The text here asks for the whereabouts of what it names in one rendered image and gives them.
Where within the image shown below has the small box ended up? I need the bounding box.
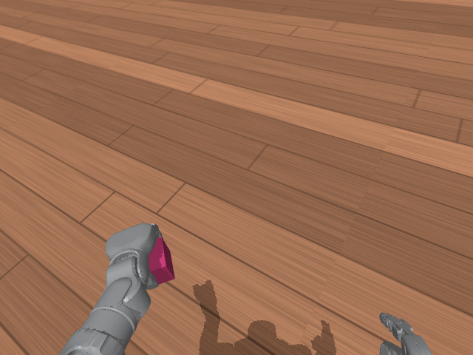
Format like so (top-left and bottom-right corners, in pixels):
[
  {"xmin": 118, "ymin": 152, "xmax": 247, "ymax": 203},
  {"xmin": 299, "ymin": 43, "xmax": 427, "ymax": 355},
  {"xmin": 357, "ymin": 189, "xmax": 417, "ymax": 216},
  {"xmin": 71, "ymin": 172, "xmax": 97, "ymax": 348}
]
[{"xmin": 148, "ymin": 237, "xmax": 175, "ymax": 285}]

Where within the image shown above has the right robot hand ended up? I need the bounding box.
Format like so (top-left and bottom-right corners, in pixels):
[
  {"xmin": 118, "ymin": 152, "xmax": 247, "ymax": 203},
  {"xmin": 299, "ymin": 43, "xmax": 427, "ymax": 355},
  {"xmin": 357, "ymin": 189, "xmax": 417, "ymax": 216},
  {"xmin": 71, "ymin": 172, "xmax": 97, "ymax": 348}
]
[{"xmin": 379, "ymin": 313, "xmax": 432, "ymax": 355}]

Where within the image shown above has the left robot hand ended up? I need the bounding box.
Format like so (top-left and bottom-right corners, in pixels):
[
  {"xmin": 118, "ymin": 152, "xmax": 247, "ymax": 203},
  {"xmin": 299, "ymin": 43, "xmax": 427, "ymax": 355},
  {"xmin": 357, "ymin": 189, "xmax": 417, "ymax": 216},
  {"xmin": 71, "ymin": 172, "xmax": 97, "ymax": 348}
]
[{"xmin": 105, "ymin": 223, "xmax": 163, "ymax": 290}]

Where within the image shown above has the left robot arm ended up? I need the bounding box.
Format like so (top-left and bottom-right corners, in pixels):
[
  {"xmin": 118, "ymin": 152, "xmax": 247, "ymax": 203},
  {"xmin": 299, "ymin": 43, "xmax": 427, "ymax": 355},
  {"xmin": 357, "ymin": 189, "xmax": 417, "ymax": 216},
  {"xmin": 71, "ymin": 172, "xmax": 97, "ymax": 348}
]
[{"xmin": 59, "ymin": 248, "xmax": 151, "ymax": 355}]

